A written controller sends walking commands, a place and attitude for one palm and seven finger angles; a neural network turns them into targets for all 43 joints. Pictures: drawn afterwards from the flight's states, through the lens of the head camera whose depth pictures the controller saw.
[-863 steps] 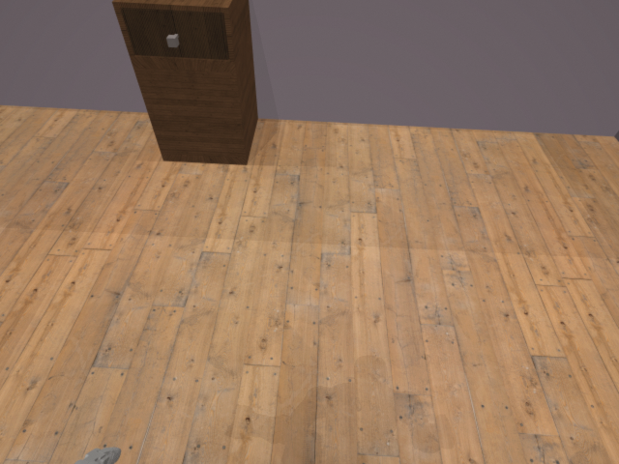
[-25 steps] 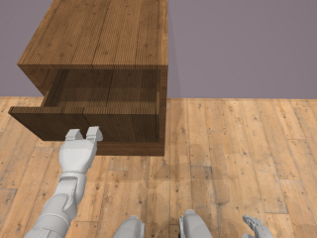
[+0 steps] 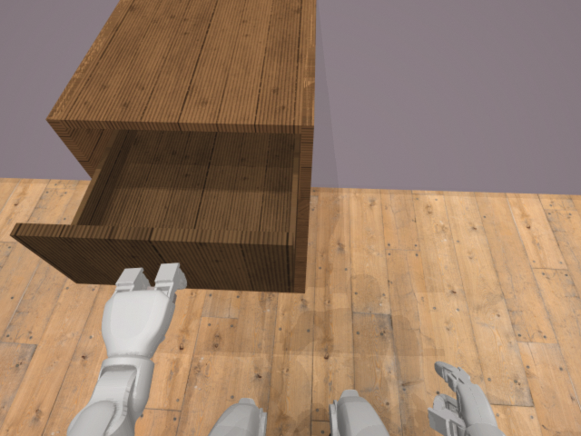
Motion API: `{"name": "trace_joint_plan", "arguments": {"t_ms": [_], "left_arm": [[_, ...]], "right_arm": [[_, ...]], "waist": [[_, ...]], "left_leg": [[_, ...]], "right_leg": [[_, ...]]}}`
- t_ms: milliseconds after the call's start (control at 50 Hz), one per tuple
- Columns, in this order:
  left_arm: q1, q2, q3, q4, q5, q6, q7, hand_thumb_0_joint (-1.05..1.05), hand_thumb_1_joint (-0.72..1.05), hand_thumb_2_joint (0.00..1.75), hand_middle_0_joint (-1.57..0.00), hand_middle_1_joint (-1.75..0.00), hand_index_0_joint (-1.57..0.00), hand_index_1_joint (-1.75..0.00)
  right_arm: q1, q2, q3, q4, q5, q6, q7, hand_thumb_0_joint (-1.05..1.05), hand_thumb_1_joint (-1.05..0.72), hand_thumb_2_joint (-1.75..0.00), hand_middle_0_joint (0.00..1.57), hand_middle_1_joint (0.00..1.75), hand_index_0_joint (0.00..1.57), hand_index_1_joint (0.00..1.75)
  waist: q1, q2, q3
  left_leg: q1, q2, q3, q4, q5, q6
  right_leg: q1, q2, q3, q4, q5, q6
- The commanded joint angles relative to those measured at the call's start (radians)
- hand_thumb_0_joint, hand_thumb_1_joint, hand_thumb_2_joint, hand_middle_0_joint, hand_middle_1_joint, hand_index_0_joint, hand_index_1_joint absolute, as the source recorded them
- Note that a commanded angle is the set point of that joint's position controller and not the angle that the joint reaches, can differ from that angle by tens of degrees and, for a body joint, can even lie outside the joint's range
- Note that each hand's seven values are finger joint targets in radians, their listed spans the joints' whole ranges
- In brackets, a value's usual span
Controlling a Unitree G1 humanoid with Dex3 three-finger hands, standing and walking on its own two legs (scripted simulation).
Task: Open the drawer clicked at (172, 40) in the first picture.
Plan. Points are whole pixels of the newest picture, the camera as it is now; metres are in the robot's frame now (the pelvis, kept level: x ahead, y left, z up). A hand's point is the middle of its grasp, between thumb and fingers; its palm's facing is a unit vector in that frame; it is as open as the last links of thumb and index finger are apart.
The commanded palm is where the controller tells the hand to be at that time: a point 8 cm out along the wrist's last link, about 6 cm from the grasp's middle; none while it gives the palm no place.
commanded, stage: pull the drawer open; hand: left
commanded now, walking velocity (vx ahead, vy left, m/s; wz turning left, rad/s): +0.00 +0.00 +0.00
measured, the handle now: (162, 290) +0.32 +0.21 -0.04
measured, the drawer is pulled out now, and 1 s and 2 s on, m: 0.20 0.30 0.30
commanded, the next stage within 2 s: open the thumb to release the handle in 0.86 s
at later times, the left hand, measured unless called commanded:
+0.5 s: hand (144, 374) +0.21 +0.22 -0.06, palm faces -0.06 -0.07 -1.00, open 7.0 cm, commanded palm +0.17 +0.23 +0.00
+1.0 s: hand (137, 400) +0.18 +0.22 -0.06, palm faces -0.09 -0.08 -0.99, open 7.1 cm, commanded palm +0.16 +0.22 +0.00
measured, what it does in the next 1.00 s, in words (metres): stands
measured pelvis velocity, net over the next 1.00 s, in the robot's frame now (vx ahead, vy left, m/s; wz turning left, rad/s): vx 0.00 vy -0.01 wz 0.00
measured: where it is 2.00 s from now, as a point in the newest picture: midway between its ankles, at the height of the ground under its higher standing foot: outside the picture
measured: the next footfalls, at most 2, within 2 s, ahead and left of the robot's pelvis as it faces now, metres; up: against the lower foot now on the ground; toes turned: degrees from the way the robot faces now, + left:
none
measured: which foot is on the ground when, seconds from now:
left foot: down 0.00-1.00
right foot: down 0.00-1.00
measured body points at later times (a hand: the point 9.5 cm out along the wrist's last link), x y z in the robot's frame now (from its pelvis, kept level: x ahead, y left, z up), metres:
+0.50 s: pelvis +0.00 +0.00 -0.01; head +0.09 -0.02 +0.43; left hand +0.21 +0.22 -0.01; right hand +0.20 -0.24 -0.12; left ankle -0.01 +0.12 -0.64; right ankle +0.03 -0.12 -0.64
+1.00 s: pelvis +0.00 -0.01 -0.02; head +0.09 -0.03 +0.42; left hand +0.18 +0.22 +0.00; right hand +0.21 -0.24 -0.13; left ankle -0.01 +0.12 -0.64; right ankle +0.03 -0.12 -0.64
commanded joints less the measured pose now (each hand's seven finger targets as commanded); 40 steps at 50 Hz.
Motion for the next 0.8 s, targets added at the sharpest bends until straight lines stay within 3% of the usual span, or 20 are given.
{"name": "trace_joint_plan", "arguments": {"t_ms": [0,20,100,120,140,220,260,320,400,720,780], "left_arm": [[0.059,0.171,0.134,-0.208,-0.023,0.018,0.063,0.0,0.9,0.9,-0.4,-1.35,-0.4,-1.35],[0.08,0.19,0.159,-0.219,-0.023,0.017,0.064,0.0,0.9,0.9,-0.4,-1.35,-0.4,-1.35],[0.164,0.155,0.132,-0.278,-0.016,0.015,0.079,0.0,0.9,0.9,-0.4,-1.35,-0.4,-1.35],[0.203,0.173,0.158,-0.294,-0.023,0.016,0.081,0.0,0.9,0.9,-0.4,-1.35,-0.4,-1.35],[0.228,0.172,0.159,-0.297,-0.02,0.016,0.084,0.0,0.9,0.9,-0.4,-1.35,-0.4,-1.35],[0.252,0.161,0.155,-0.327,-0.023,0.018,0.088,0.0,0.9,0.9,-0.4,-1.35,-0.4,-1.35],[0.278,0.151,0.146,-0.348,-0.021,0.014,0.091,0.0,0.9,0.9,-0.4,-1.35,-0.4,-1.35],[0.335,0.163,0.159,-0.394,-0.026,0.009,0.091,0.0,0.9,0.9,-0.4,-1.35,-0.4,-1.35],[0.425,0.159,0.16,-0.414,-0.027,-0.003,0.089,0.0,0.9,0.9,-0.4,-1.35,-0.4,-1.35],[0.533,0.19,0.199,-0.522,-0.025,-0.081,0.075,0.0,0.9,0.9,-0.4,-1.35,-0.4,-1.35],[0.595,0.211,0.225,-0.526,-0.038,-0.088,0.07,0.0,0.9,0.9,-0.4,-1.35,-0.4,-1.35]], "right_arm": [[-0.027,-0.121,-0.038,-0.132,-0.005,-0.041,-0.009,0.0,-0.9,-0.9,0.2,0.3,0.2,0.3],[-0.031,-0.124,-0.037,-0.132,-0.006,-0.041,-0.008,0.0,-0.9,-0.9,0.2,0.3,0.2,0.3],[-0.037,-0.118,-0.039,-0.148,-0.009,-0.043,0.001,0.0,-0.9,-0.9,0.2,0.3,0.2,0.3],[-0.046,-0.12,-0.037,-0.153,-0.009,-0.044,0.002,0.0,-0.9,-0.9,0.2,0.3,0.2,0.3],[-0.046,-0.116,-0.034,-0.153,-0.009,-0.042,0.002,0.0,-0.9,-0.9,0.2,0.3,0.2,0.3],[-0.052,-0.118,-0.033,-0.157,-0.013,-0.048,0.001,0.0,-0.9,-0.9,0.2,0.3,0.2,0.3],[-0.049,-0.114,-0.035,-0.158,-0.017,-0.052,0.001,0.0,-0.9,-0.9,0.2,0.3,0.2,0.3],[-0.06,-0.114,-0.03,-0.169,-0.018,-0.054,0.001,0.0,-0.9,-0.9,0.2,0.3,0.2,0.3],[-0.068,-0.105,-0.025,-0.183,-0.021,-0.056,0.003,0.0,-0.9,-0.9,0.2,0.3,0.2,0.3],[-0.088,-0.099,-0.012,-0.218,-0.041,-0.068,0.01,0.0,-0.9,-0.9,0.2,0.3,0.2,0.3],[-0.094,-0.093,-0.01,-0.223,-0.036,-0.065,0.009,0.0,-0.9,-0.9,0.2,0.3,0.2,0.3]], "waist": [[0.048,-0.01,-0.313],[0.055,-0.012,-0.315],[0.054,0.008,-0.311],[0.065,0.017,-0.316],[0.064,-0.006,-0.327],[0.053,-0.008,-0.29],[0.053,-0.01,-0.302],[0.064,0.017,-0.317],[0.073,-0.001,-0.301],[0.076,0.014,-0.249],[0.098,-0.003,-0.267]], "left_leg": [[0.159,-0.036,0.028,-0.137,0.355,0.02],[0.162,-0.035,0.023,-0.139,0.365,0.019],[0.179,-0.033,0.029,-0.13,0.381,0.016],[0.178,-0.033,0.024,-0.132,0.396,0.015],[0.172,-0.034,0.027,-0.126,0.399,0.014],[0.162,-0.031,0.019,-0.12,0.374,0.015],[0.168,-0.03,0.022,-0.113,0.372,0.015],[0.178,-0.034,0.021,-0.112,0.392,0.013],[0.167,-0.035,0.024,-0.102,0.382,0.012],[0.11,-0.043,0.02,-0.06,0.275,0.016],[0.083,-0.051,0.029,-0.057,0.259,0.016]], "right_leg": [[0.285,0.004,-0.025,-0.151,0.353,-0.061],[0.288,0.008,-0.021,-0.147,0.361,-0.065],[0.265,0.008,-0.029,-0.134,0.366,-0.066],[0.272,0.009,-0.025,-0.129,0.379,-0.07],[0.272,0.008,-0.026,-0.119,0.382,-0.066],[0.247,0.008,-0.032,-0.121,0.358,-0.066],[0.246,0.007,-0.033,-0.117,0.361,-0.065],[0.247,0.007,-0.028,-0.106,0.374,-0.069],[0.24,0.008,-0.026,-0.099,0.363,-0.068],[0.145,0.001,-0.012,-0.085,0.228,-0.073],[0.179,-0.001,0.01,-0.089,0.231,-0.071]]}}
